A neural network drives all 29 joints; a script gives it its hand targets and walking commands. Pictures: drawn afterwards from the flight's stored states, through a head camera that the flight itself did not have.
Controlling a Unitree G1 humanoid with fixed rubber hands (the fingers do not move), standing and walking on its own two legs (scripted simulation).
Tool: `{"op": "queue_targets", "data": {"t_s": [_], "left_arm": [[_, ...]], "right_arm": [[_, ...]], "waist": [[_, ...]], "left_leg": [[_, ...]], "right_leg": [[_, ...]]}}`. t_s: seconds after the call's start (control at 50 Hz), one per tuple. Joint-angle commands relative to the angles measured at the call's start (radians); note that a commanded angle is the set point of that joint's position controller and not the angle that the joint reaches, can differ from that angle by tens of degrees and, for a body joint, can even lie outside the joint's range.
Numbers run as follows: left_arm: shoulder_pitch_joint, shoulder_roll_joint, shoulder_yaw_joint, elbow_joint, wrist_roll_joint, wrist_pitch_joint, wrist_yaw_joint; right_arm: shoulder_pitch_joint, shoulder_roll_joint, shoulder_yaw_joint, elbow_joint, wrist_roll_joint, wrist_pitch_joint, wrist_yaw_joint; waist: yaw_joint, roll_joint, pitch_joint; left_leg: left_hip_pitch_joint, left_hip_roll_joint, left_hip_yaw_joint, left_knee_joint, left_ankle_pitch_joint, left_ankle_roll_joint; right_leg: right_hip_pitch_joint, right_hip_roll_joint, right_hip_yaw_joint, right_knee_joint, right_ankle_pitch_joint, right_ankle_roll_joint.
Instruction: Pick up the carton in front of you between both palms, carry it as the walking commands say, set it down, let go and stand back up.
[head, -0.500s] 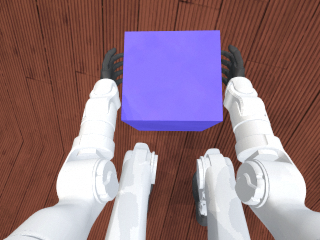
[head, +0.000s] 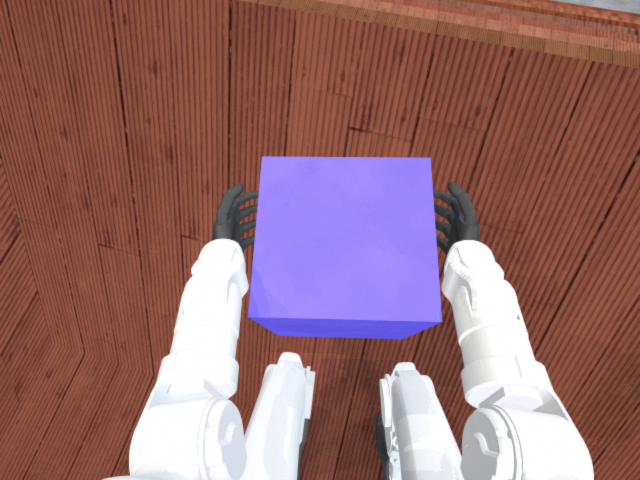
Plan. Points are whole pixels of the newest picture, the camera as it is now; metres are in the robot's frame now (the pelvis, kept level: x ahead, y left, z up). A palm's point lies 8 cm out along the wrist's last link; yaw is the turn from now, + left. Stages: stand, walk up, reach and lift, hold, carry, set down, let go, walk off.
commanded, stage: reach and lift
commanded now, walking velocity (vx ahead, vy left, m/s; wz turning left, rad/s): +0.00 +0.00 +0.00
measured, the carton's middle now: (342, 261) +0.41 +0.02 -0.12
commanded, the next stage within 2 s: hold in 1.84 s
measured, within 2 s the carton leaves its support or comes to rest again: neither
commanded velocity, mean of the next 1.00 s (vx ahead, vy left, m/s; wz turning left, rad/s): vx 0.00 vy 0.00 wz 0.00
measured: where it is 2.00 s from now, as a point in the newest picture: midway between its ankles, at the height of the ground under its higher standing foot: (341, 467)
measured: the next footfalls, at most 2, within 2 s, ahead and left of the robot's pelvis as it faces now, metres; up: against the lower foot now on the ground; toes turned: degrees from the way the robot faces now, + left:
none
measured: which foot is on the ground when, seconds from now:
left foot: down 0.00-1.00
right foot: down 0.00-1.00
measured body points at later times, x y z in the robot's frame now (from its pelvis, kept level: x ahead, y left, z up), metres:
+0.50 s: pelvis +0.05 +0.00 +0.14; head +0.11 +0.01 +0.59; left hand +0.38 +0.16 +0.11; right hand +0.39 -0.14 +0.11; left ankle +0.08 +0.12 -0.54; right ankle +0.07 -0.12 -0.54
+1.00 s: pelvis +0.05 +0.00 +0.19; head +0.02 +0.00 +0.64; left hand +0.36 +0.16 +0.21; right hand +0.36 -0.15 +0.22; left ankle +0.08 +0.12 -0.54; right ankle +0.07 -0.12 -0.54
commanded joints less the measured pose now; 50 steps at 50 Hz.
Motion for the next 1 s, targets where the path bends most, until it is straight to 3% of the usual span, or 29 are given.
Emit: {"op": "queue_targets", "data": {"t_s": [0.0, 0.36, 0.62, 0.72, 0.82, 0.9, 0.98], "left_arm": [[-0.550, -1.079, -0.586, -0.007, -0.124, -0.009, -0.239], [-0.262, -1.088, -0.602, -0.034, -0.072, -0.021, -0.244], [-0.112, -1.103, -0.680, -0.158, -0.090, 0.108, -0.269], [-0.085, -1.106, -0.700, -0.225, -0.103, 0.188, -0.277], [-0.078, -1.072, -0.630, -0.230, -0.067, 0.260, -0.283], [-0.121, -1.060, -0.549, -0.183, -0.026, 0.280, -0.294], [-0.212, -1.084, -0.557, -0.204, -0.033, 0.270, -0.306]], "right_arm": [[-0.537, 1.064, 0.578, 0.021, 0.097, -0.009, 0.237], [-0.244, 1.075, 0.604, -0.006, 0.061, -0.010, 0.257], [-0.082, 1.078, 0.658, -0.122, 0.075, 0.125, 0.301], [-0.053, 1.081, 0.671, -0.186, 0.090, 0.207, 0.320], [-0.050, 1.048, 0.611, -0.181, 0.058, 0.282, 0.336], [-0.105, 1.028, 0.535, -0.139, 0.022, 0.300, 0.349], [-0.188, 1.048, 0.534, -0.156, 0.021, 0.289, 0.358]], "waist": [[0.010, 0.027, -0.715], [-0.005, 0.020, -0.458], [-0.017, 0.031, -0.248], [-0.024, 0.027, -0.145], [-0.019, 0.027, 0.023], [-0.015, 0.024, 0.100], [-0.021, 0.022, 0.053]], "left_leg": [[0.587, -0.123, 0.047, -0.237, 0.234, 0.002], [0.994, -0.084, -0.030, -0.616, 0.364, 0.031], [1.346, -0.055, -0.048, -0.905, 0.519, 0.030], [1.448, -0.039, -0.042, -1.011, 0.514, 0.026], [1.477, -0.035, -0.036, -1.096, 0.409, 0.028], [1.479, -0.031, -0.027, -1.120, 0.303, 0.034], [1.500, -0.030, -0.022, -1.113, 0.293, 0.035]], "right_leg": [[0.435, 0.114, -0.043, -0.258, 0.201, 0.000], [0.886, 0.059, 0.036, -0.647, 0.353, -0.015], [1.241, 0.021, 0.055, -0.933, 0.518, -0.021], [1.362, 0.012, 0.048, -1.039, 0.522, -0.017], [1.391, 0.003, 0.042, -1.123, 0.428, -0.023], [1.372, -0.002, 0.035, -1.149, 0.315, -0.030], [1.384, -0.003, 0.032, -1.144, 0.298, -0.032]]}}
